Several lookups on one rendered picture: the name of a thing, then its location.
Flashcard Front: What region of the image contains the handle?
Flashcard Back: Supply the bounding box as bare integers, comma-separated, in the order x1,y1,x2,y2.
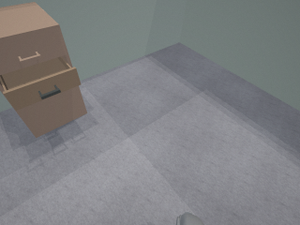
38,85,61,99
20,54,42,64

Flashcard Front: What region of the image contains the robot right thigh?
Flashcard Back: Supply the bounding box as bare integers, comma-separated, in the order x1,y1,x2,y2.
176,213,204,225

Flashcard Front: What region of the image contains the drawer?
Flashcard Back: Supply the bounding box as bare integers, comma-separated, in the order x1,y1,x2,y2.
0,56,81,111

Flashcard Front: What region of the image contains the cabinet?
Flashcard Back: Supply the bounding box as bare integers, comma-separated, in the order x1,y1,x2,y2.
0,2,87,138

